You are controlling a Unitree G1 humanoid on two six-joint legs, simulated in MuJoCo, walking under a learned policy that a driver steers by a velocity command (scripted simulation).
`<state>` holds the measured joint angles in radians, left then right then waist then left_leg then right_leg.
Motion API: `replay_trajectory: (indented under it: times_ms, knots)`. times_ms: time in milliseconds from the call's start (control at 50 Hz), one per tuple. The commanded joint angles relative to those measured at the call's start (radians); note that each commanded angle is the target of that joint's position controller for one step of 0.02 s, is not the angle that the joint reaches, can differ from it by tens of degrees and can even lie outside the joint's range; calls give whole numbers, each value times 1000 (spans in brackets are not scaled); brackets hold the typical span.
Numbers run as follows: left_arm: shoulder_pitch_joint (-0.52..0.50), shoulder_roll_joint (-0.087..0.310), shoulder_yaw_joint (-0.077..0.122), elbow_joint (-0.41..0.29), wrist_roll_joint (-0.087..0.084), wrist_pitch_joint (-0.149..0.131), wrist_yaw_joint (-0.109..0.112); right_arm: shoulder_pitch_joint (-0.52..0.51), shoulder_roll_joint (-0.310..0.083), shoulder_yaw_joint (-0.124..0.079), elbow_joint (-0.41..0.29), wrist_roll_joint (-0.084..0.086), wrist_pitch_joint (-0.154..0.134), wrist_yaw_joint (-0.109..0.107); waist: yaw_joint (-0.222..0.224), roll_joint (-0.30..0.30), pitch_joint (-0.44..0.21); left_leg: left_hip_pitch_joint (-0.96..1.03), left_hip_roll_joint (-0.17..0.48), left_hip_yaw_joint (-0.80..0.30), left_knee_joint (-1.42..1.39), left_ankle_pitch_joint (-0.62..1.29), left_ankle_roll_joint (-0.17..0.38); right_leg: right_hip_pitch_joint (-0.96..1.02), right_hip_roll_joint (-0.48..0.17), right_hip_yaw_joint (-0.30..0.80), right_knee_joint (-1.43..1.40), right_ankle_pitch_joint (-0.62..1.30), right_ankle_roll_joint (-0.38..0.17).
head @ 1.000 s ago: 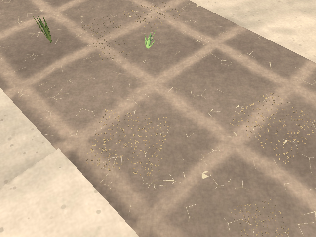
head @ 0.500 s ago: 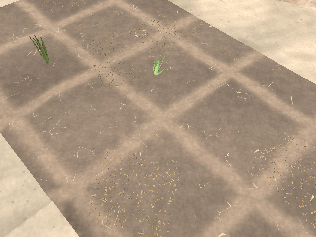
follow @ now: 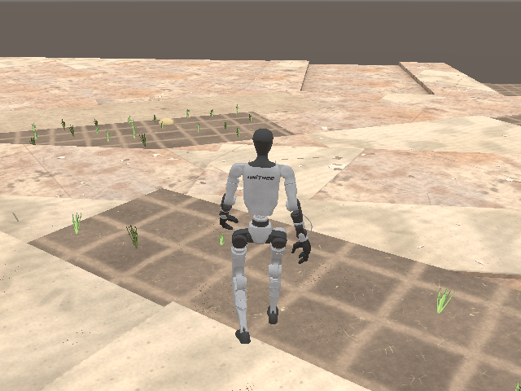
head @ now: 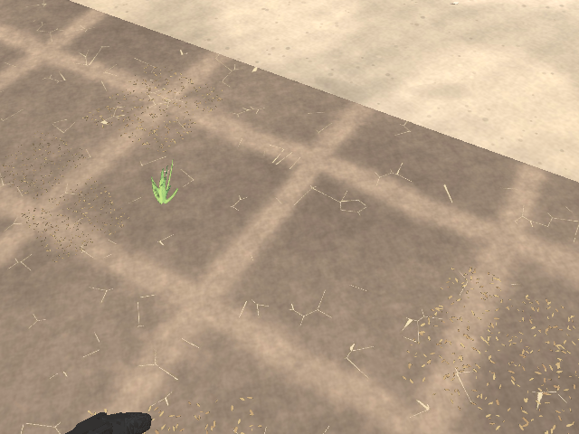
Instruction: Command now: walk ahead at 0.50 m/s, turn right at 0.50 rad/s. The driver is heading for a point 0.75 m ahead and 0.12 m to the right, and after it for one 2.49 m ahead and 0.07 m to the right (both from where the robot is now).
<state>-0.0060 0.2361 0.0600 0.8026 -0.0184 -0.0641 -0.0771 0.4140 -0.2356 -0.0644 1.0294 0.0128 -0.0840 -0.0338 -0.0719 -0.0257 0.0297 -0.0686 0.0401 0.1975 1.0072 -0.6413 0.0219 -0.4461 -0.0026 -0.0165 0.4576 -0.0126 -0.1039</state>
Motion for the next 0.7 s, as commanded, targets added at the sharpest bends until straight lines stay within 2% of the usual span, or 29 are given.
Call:
replay_trajectory:
  times_ms: [20, 40, 60, 80, 100, 120, 140, 160, 200, 240, 280, 340, 360, 380, 400, 420, 440, 460, 480, 500, 540, 560, 620, 700]
  knots:
    - [540, 248, 65, 74, -6, -1, 20, 98, -91, 18, -124, 9, -77, 47, 210, -213, -528, -780, -74, -262, 757, -97, -31, 1102, -390, 667, 102, 418, -451]
    - [586, 248, 70, 96, 4, 12, 43, -53, -110, 10, -183, 72, -97, 51, 237, -167, -491, -924, -38, -297, 739, 22, -31, 1084, -382, 747, -56, -34, -413]
    - [434, 191, 58, 52, 7, 11, 60, -161, -131, 10, -222, 66, -99, 39, 200, -40, -322, -971, 23, -293, 561, 158, -13, 929, -335, 677, -126, -173, -317]
    - [285, 139, 38, 1, 16, 3, 74, -195, -141, 5, -214, 32, -88, 22, 150, 63, -245, -905, 57, -304, 490, 258, -20, 727, -328, 628, -146, -81, -278]
    - [181, 150, 35, -35, 17, -9, 73, -161, -163, -9, -209, 1, -73, 12, 77, 108, -181, -769, 80, -321, 357, 315, -33, 499, -308, 594, -181, 11, -276]
    - [127, 150, 34, -49, 21, -14, 72, -153, -156, -20, -206, -22, -56, 9, 35, 99, -115, -670, 96, -329, 257, 309, -60, 327, -267, 532, -199, 88, -267]
    - [114, 149, 33, -48, 16, -11, 72, -156, -134, -20, -217, -27, -43, 5, 17, 80, -64, -599, 102, -299, 129, 293, -78, 198, -219, 434, -216, 127, -245]
    - [117, 161, 37, -52, 16, -12, 76, -191, -110, -14, -232, -32, -39, 1, 23, 55, -41, -529, 86, -263, 4, 334, -92, 98, -170, 356, -232, 182, -232]
    - [162, 191, 52, -42, 4, -9, 88, -268, -63, 2, -257, -36, -39, 4, 55, 2, -47, -390, 31, -223, -227, 536, -96, 9, -85, 248, -224, 179, -186]
    - [235, 198, 60, -21, -6, 2, 94, -339, -67, 3, -276, -21, -39, 14, 100, -23, -64, -354, -18, -220, -373, 706, -93, 48, -75, 258, -214, 78, -159]
    - [283, 177, 58, -4, -14, 10, 94, -390, -84, 0, -299, -5, -34, 18, 121, -35, -55, -358, -27, -246, -449, 724, -83, 104, -89, 311, -192, -41, -135]
    - [303, 161, 57, -1, -13, 17, 99, -403, -136, -17, -317, 0, -44, 26, 102, -57, -57, -321, -24, -280, -511, 639, -48, 186, -114, 406, -110, -166, -102]
    - [299, 154, 55, -6, -9, 18, 100, -376, -146, -23, -312, 0, -50, 27, 81, -67, -64, -277, -25, -275, -530, 601, -31, 197, -104, 421, -70, -175, -88]
    - [298, 130, 47, -13, -6, 18, 99, -309, -161, -33, -294, -5, -54, 26, 45, -69, -90, -178, -16, -269, -552, 572, -7, 184, -74, 412, -3, -175, -65]
    - [283, 83, 30, -29, 1, 12, 95, -188, -199, -47, -277, -18, -58, 20, -13, -17, -170, 20, 86, -352, -545, 537, 39, 94, -18, 347, 192, -212, -28]
    - [390, 28, 15, -46, -21, 1, 92, -64, -283, -69, -256, -36, -48, 15, -3, 237, -311, 356, 315, -702, -605, 373, 181, -185, 117, 194, 519, -462, 40]
    - [398, 94, 19, -55, -24, -5, 91, -19, -254, -67, -239, -17, -41, 24, -11, 331, -324, 394, 397, -978, -687, 121, 227, -360, 70, 176, 720, -584, 56]
    - [350, 162, 36, -48, -20, -3, 90, -63, -186, -48, -259, -13, -41, 27, -25, 214, -216, 299, 353, -897, -715, 43, 197, -406, 28, 205, 806, -499, 58]
    - [296, 163, 38, -55, -12, 2, 92, -119, -162, -39, -265, -19, -35, 30, -11, 141, -129, 180, 311, -763, -723, 138, 168, -396, -4, 171, 816, -421, 61]
    - [266, 153, 38, -62, 0, 3, 93, -169, -140, -31, -264, -26, -31, 35, 11, 108, -73, 68, 267, -663, -747, 252, 163, -366, -29, 161, 770, -362, 60]
    - [276, 120, 38, -63, -2, 8, 89, -209, -110, -19, -253, -28, -31, 40, 57, 138, -40, -59, 211, -533, -794, 393, 156, -270, -68, 145, 677, -314, 59]
    - [278, 104, 34, -62, -2, 9, 88, -206, -109, -20, -244, -22, -33, 42, 63, 143, -44, -74, 197, -488, -812, 445, 164, -250, -70, 125, 642, -299, 62]
    - [209, 79, 22, -88, 9, 6, 84, -174, -151, -32, -215, -9, -36, 38, 59, 114, -43, -67, 201, -410, -850, 574, 189, -253, -94, 91, 471, -194, 80]
    - [95, 55, 4, -110, 7, -5, 70, -134, -184, -40, -184, 5, -24, 30, 26, 112, -31, -92, 166, -291, -857, 627, 167, -151, -75, 41, 224, -25, 92]
